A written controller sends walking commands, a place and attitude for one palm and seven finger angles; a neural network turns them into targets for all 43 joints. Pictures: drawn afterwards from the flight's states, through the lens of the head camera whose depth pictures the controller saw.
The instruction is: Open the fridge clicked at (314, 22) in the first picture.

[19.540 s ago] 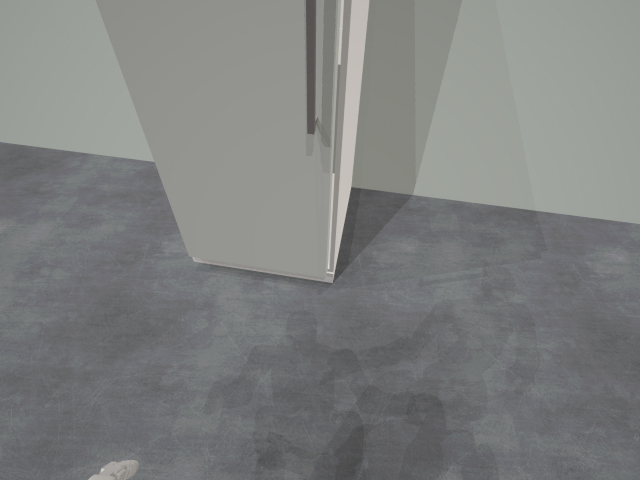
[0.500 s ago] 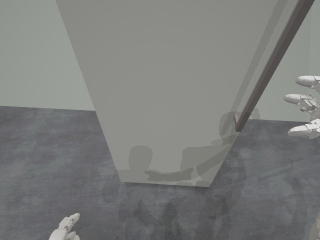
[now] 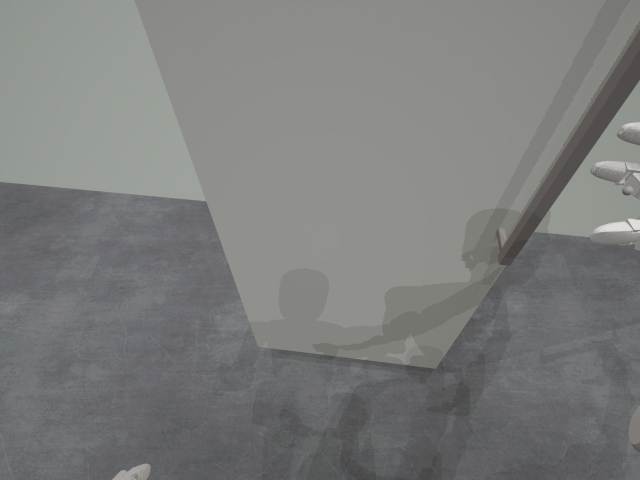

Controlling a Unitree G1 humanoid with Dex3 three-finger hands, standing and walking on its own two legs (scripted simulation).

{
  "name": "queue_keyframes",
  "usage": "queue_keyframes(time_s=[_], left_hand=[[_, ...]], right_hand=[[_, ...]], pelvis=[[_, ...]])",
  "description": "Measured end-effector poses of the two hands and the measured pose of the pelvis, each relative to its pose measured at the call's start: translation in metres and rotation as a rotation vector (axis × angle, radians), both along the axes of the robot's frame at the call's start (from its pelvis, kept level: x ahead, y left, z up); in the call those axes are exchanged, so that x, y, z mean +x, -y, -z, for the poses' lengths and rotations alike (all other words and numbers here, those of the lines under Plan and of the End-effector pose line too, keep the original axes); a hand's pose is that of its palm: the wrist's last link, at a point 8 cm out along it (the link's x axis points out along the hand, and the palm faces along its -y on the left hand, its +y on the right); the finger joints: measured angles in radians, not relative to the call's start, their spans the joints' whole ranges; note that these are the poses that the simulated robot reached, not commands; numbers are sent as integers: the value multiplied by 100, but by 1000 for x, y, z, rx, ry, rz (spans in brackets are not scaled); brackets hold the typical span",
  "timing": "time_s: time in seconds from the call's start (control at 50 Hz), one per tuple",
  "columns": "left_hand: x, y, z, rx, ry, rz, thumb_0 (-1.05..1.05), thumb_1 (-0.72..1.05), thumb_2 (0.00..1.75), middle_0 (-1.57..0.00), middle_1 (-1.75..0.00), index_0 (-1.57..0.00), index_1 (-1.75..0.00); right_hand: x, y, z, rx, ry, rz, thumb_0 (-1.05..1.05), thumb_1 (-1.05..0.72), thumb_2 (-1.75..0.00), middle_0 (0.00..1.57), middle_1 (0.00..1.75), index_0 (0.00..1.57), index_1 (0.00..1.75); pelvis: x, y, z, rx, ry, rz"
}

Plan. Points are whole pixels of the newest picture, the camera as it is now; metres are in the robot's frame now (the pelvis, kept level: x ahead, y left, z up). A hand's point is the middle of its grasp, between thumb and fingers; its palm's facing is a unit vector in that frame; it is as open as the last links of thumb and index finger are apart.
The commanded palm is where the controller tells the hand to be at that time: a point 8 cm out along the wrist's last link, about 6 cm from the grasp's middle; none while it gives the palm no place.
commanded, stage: move the hooked fingers beside the handle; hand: right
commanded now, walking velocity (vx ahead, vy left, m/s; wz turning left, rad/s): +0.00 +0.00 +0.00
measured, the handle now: (580, 125) +0.49 -0.22 +0.21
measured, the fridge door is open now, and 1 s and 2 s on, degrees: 0 0 0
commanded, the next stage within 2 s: feel for the door with the fingertips in 1.10 s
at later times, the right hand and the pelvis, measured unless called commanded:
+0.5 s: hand (621, 195) +0.43 -0.26 +0.16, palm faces +0.00 +1.00 +0.01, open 14.0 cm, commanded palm +0.40 -0.32 +0.16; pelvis -0.01 +0.00 +0.00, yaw -1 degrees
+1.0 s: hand (620, 197) +0.44 -0.27 +0.15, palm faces +0.00 +1.00 +0.00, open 14.0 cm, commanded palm +0.41 -0.32 +0.16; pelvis +0.00 +0.00 +0.00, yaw +0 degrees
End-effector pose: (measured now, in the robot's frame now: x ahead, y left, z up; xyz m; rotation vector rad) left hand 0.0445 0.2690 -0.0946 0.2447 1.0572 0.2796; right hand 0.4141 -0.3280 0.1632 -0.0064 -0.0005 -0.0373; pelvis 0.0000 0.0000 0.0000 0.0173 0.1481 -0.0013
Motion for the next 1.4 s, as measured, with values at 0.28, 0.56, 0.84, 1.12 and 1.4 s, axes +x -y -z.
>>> queue_keyframes(time_s=[0.28, 0.56, 0.84, 1.12, 1.4], left_hand=[[10, 0, -2, 1, 18, 11, 1, 91, 90, -20, -30, -21, -30], [25, 9, -2, -3, 69, 50, 1, 91, 90, -20, -30, -21, -30], [-17, -1, 3, 14, -67, -14, 1, 91, 90, -20, -30, -21, -30], [10, 4, -1, 3, 2, 1, 1, 91, 90, -20, -30, -21, -30], [38, 11, -3, -12, 63, 59, 1, 91, 90, -20, -30, -21, -30]], right_hand=[[-16, 6, 5, -2, -1, -11, -1, 50, -30, 30, 120, 30, 120], [-4, -11, 4, 21, -22, -26, -1, 50, -30, 30, 120, 31, 120], [4, 4, 0, 5, 14, -28, -1, 50, -30, 30, 120, 30, 120], [-1, -2, 6, 23, 36, -23, -2, 50, -30, 30, 120, 31, 120], [-14, -6, 0, 18, 40, -56, -1, 50, -30, 30, 120, 30, 120]], pelvis=[[0, 3, 0, 4, 7, 4], [-8, 3, 1, 3, 5, 15], [-2, 2, 2, 7, -18, 4], [4, 4, 1, 7, -9, -2], [2, 5, 1, 9, 8, 15]])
